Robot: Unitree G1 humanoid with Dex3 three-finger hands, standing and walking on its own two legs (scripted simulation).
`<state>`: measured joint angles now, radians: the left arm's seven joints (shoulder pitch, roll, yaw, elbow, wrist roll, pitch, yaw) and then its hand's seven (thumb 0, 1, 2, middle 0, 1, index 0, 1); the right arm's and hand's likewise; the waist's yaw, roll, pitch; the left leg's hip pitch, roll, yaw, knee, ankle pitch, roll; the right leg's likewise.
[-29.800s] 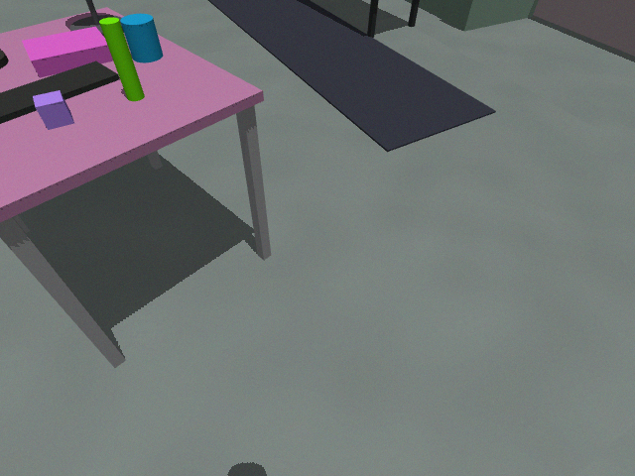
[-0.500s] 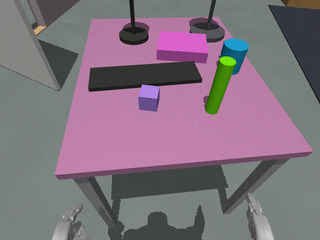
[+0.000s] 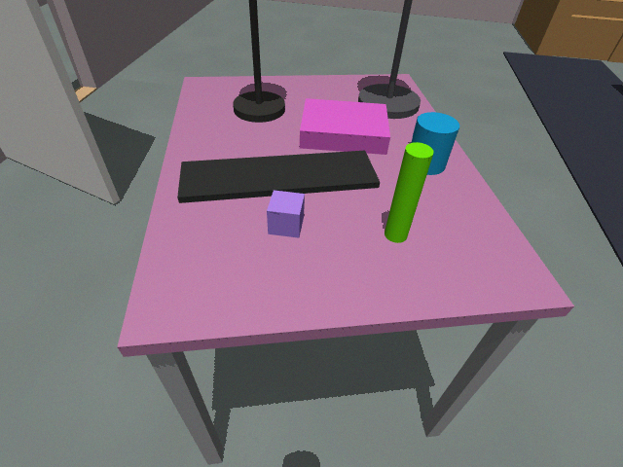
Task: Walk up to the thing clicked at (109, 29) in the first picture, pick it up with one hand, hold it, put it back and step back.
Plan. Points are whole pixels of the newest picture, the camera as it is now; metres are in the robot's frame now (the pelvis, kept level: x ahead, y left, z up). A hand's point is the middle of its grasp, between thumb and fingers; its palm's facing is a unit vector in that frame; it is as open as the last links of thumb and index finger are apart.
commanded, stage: home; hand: right
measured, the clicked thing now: (406, 196) +0.55 -0.17 +0.05
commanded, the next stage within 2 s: stand in 1.34 s
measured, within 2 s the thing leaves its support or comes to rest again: neither
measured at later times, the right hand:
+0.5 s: hand out of the picture +0.03 -0.26 -0.15, palm faces -0.04 +0.93 -0.36, open 17.3 cm
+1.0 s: hand out of the picture +0.09 -0.25 -0.14, palm faces -0.04 +0.93 -0.36, open 17.4 cm
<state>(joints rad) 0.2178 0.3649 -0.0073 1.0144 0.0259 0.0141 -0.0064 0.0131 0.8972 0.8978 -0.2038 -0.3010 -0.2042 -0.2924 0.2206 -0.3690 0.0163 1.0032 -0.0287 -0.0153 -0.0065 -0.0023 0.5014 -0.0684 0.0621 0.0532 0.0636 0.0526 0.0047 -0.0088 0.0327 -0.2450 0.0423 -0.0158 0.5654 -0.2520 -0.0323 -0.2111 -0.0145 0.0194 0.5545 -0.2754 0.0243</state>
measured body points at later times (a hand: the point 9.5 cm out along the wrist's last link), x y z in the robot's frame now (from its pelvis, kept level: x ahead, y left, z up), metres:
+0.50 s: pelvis -0.01 +0.00 +0.01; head -0.02 +0.00 +0.46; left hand +0.03 +0.30 -0.13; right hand +0.04 -0.31 -0.12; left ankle +0.04 +0.14 -0.73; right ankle +0.02 -0.14 -0.73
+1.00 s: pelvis +0.01 +0.01 +0.01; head +0.02 +0.01 +0.46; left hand +0.09 +0.30 -0.12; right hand +0.10 -0.30 -0.11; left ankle +0.04 +0.14 -0.73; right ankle +0.02 -0.14 -0.73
